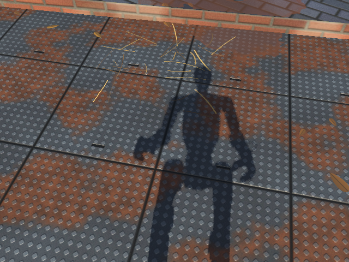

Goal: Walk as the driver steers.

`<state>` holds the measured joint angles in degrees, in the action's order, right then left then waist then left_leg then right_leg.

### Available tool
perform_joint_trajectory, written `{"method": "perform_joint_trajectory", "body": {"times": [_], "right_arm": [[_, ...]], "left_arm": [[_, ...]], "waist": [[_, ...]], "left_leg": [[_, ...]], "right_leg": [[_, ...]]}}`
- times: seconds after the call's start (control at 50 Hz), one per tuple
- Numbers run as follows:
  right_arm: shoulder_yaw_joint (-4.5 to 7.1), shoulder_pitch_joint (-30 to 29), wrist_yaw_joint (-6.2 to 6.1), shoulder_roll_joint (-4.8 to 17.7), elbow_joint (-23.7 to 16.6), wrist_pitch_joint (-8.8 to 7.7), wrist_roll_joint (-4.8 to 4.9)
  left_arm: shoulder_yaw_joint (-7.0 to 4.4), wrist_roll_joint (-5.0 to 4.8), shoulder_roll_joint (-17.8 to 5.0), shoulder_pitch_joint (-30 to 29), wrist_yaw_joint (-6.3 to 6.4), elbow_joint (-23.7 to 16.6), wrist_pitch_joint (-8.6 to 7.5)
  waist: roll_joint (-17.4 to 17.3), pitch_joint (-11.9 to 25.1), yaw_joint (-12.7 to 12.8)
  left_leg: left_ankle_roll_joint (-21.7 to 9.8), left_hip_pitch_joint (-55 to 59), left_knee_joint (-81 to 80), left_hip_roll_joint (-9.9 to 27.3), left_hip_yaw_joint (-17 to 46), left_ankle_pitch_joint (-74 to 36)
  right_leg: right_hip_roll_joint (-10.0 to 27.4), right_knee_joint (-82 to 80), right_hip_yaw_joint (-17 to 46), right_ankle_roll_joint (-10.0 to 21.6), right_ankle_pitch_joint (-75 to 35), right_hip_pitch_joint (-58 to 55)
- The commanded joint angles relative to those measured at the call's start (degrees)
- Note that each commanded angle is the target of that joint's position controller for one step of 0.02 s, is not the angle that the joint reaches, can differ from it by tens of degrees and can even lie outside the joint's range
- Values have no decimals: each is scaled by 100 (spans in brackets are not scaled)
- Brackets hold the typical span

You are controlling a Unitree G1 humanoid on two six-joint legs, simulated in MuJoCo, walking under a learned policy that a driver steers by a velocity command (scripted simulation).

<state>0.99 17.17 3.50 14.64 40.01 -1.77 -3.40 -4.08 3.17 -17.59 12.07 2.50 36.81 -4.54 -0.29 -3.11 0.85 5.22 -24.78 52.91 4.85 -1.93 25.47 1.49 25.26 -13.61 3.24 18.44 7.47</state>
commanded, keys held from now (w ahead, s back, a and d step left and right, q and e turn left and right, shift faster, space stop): q+shift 0.18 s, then e+shift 0.62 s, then w+e+shift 0.06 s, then w+q+shift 0.14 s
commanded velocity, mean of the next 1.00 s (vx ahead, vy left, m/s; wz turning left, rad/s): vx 0.07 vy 0.00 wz -0.16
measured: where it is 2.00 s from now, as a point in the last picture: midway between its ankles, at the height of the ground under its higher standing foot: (175, 183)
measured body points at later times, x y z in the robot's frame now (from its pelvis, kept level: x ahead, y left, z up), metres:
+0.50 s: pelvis +0.01 +0.08 -0.01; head +0.03 +0.10 +0.44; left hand +0.01 +0.35 -0.14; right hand +0.25 -0.12 -0.08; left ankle -0.02 +0.15 -0.74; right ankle -0.02 -0.07 -0.67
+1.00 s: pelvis +0.03 -0.02 +0.00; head +0.05 -0.03 +0.45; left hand +0.19 +0.20 -0.11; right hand +0.08 -0.31 -0.11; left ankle +0.10 +0.13 -0.66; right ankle -0.04 -0.08 -0.74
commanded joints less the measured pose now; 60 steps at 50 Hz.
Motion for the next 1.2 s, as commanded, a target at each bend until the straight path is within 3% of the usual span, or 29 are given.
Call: {"method": "perform_joint_trajectory", "body": {"times": [0.02,0.1,0.14,0.16,0.18,0.2,0.24,0.26,0.32,0.38,0.42,0.46,0.5,0.54,0.6,0.68,0.76,0.8,0.82,0.84,0.86,0.88,0.92,0.96,1.02,1.04,1.1,1.14,1.2], "right_arm": [[62,-74,223,311,-455,19,141],[213,-240,317,502,-463,-21,171],[467,57,242,909,-394,-147,164],[699,821,47,1803,-337,-248,87],[703,1133,25,1872,-280,-430,-92],[728,1107,-14,1522,-62,-632,-157],[560,151,-8,993,-302,-568,245],[477,-295,-10,942,-462,-479,374],[135,-1399,35,420,-887,-304,248],[171,-1644,41,901,-907,-166,100],[281,-1183,-18,1294,-801,-149,82],[536,-52,-261,1619,-579,-177,157],[463,449,-385,1139,-372,-238,246],[425,-143,-443,952,-538,-303,276],[530,-829,-590,1157,-751,-388,146],[712,-668,-787,1399,-701,-379,-46],[744,-685,-831,1460,-613,-327,-89],[652,-555,-778,1266,-490,-281,-81],[513,-258,-724,788,-496,-256,-203],[293,-668,-628,361,-992,-396,-220],[237,-1198,-473,354,-926,-441,-78],[256,-1333,-423,510,-803,-404,-17],[348,-1004,-318,885,-483,-380,-161],[156,-713,-140,573,-253,-341,-88],[0,-851,95,422,-156,-349,-13],[433,-1024,-21,1138,-139,-175,398],[401,-1240,-56,814,-40,47,418],[411,-1283,13,665,104,118,364],[437,-1355,82,573,268,141,263]], "left_arm": [[-416,83,-1153,-152,154,-473,-105],[-430,112,-1211,-180,164,-409,-46],[-316,79,-951,78,98,-290,-21],[-114,146,-247,216,82,-690,-51],[-27,-34,-217,-146,27,-999,-199],[-26,-214,-348,-814,11,-997,-202],[-240,-93,-1033,-304,-7,-617,-119],[-174,28,-896,-125,-62,-516,-46],[30,-29,-359,1100,-610,316,149],[24,-197,-299,1638,-1045,511,92],[-54,-256,-544,1394,-880,272,-53],[-36,-170,-761,387,-498,-241,-101],[173,-45,-370,27,-258,-293,-33],[227,89,-208,338,-171,-170,30],[282,175,34,607,-404,-105,130],[260,-91,14,505,-750,-149,271],[112,-133,-106,303,-873,-178,261],[-127,-156,-417,532,-846,-144,167],[-380,-24,-1026,1133,-674,-42,69],[-411,29,-1422,1776,-582,22,-91],[-284,232,-744,2211,-541,423,-312],[-158,89,-361,1483,-602,388,-410],[70,-141,39,1097,-750,323,-342],[174,61,6,526,-689,110,-227],[235,258,-160,773,-435,256,-283],[-177,-409,-1144,1346,-386,575,-121],[-60,-406,-679,1105,-264,766,-129],[4,-314,-346,1183,-200,907,-166],[-32,-174,-319,1345,-115,1106,-238]], "waist": [[488,378,148],[501,402,90],[12,780,-146],[-1407,1594,-166],[-580,1851,-384],[-310,670,-664],[-584,639,-291],[-521,491,-9],[-214,601,548],[-194,457,461],[-414,415,38],[-591,450,-782],[-369,327,-1008],[-390,444,-641],[-327,497,-231],[-438,515,-322],[-467,473,-278],[-164,650,-76],[656,975,14],[1047,1228,317],[564,273,791],[883,-423,533],[641,-228,284],[375,-254,-11],[339,-157,154],[-125,-6,212],[603,-431,127],[588,-550,120],[317,-800,87]], "left_leg": [[-204,17,-789,31,17,-123],[-586,575,-2057,-238,-222,-940],[-1213,2047,-3036,-545,-196,-3226],[-2674,3989,-2787,914,1761,-7097],[-3225,4506,-2916,1552,3022,-6675],[-2814,3823,-2901,1471,2414,-6337],[-2523,2914,-3073,1336,1573,-5973],[-2318,2195,-3303,1191,1328,-5570],[-1601,573,-3354,426,259,-4894],[-1201,-4,-2859,428,-6,-4572],[-1364,906,-2617,922,439,-4653],[-2449,2479,-2617,1700,1055,-5245],[-2855,3255,-2776,2064,1454,-4909],[-2743,2717,-3038,1830,1115,-4568],[-2402,1700,-3393,1345,171,-4231],[-2081,2155,-3568,1665,-4,-4045],[-1613,2382,-3286,1763,-449,-3405],[-1132,1826,-2427,1476,-840,-2376],[-698,737,-1109,779,-1398,-230],[-410,-899,-77,-162,-741,1309],[-606,-1983,137,-141,635,953],[-672,-2518,695,-111,677,432],[-732,-2524,1160,40,575,-112],[-759,-2153,1064,185,638,-1531],[-604,-2493,396,100,869,-3022],[-493,-2030,-153,-121,899,-2937],[-401,-1584,-1031,-466,699,-3972],[-533,-1467,-1174,-408,629,-4480],[-802,-2011,-1150,-293,711,-4384]], "right_leg": [[1924,-811,945,1224,-3827,-757],[1992,-388,521,771,-3305,-960],[1459,807,26,149,-2400,-306],[394,2724,-550,-732,1055,1351],[-234,3036,1044,-864,2586,2489],[-32,3537,1583,-762,2382,3242],[257,4313,1626,-659,1933,3139],[367,4147,1649,-631,1558,2736],[383,3844,1534,-826,-534,1054],[400,3702,1463,-1072,-1002,387],[404,3613,1536,-1118,-426,1072],[295,4174,1594,-1051,1149,2824],[487,4003,1982,-1078,1519,3858],[447,3873,1694,-1160,1375,3283],[313,3178,1035,-1041,1093,1921],[358,2034,1151,-715,833,1494],[161,725,956,-275,-56,981],[-155,-191,927,253,-1764,-203],[395,-194,1782,953,-3267,-1493],[1644,-585,4464,2080,-2111,-2449],[1730,-1276,4855,1811,1000,-2102],[1456,-1335,4273,1445,1678,-1585],[1266,-1232,3489,1166,1293,-1212],[1081,-1259,2899,913,533,-258],[1036,-1359,2534,918,-21,-267],[1113,-1646,2588,741,-880,-476],[740,-1739,1577,477,-669,-174],[801,-1652,1419,487,-246,-107],[1042,-1417,1381,532,-278,-708]]}}
Keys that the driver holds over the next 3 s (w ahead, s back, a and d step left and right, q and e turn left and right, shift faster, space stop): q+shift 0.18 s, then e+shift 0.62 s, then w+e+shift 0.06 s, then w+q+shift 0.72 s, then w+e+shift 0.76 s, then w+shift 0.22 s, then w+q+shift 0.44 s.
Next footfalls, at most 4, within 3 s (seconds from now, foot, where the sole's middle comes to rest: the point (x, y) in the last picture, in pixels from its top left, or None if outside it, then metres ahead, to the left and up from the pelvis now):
0.14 left None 0.02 0.16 -0.78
0.80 right None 0.00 -0.09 -0.78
1.46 left None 0.46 0.01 -0.89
1.84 right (191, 163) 0.97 -0.03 -0.89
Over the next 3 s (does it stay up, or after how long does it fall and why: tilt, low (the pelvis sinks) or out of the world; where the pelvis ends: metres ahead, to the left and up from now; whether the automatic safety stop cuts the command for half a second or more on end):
stays up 1.81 -0.11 -0.12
